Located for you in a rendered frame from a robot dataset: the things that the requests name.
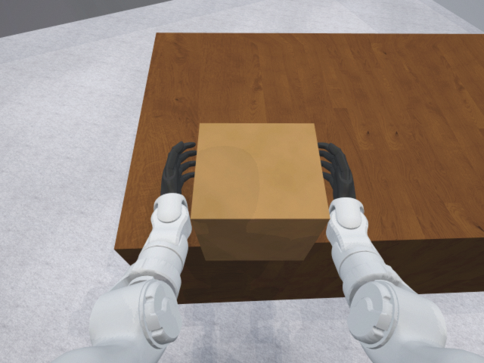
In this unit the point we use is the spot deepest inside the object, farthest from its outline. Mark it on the robot right hand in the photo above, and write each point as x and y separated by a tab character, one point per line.
340	179

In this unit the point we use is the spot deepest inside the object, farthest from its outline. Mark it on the robot left upper arm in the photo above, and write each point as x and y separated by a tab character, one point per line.
132	324

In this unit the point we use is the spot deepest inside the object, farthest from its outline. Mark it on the carton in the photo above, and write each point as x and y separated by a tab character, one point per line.
259	191

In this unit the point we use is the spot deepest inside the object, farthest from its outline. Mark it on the robot left hand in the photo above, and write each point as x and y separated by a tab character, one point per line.
172	178

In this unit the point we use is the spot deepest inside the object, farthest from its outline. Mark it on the robot right upper arm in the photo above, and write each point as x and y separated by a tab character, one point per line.
394	325

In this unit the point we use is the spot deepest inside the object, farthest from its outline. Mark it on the pedestal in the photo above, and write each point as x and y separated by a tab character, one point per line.
406	109

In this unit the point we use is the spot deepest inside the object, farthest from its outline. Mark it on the right robot forearm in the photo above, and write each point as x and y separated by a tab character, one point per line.
355	257

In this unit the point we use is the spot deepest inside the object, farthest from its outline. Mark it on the left robot forearm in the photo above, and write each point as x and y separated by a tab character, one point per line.
164	253

